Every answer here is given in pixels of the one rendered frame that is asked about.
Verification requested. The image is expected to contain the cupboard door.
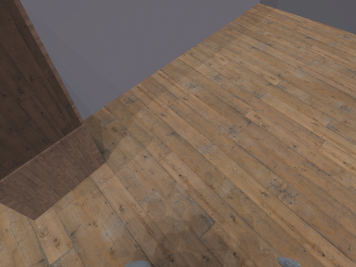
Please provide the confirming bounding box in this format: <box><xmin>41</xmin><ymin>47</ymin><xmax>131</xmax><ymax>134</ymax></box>
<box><xmin>0</xmin><ymin>0</ymin><xmax>81</xmax><ymax>180</ymax></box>

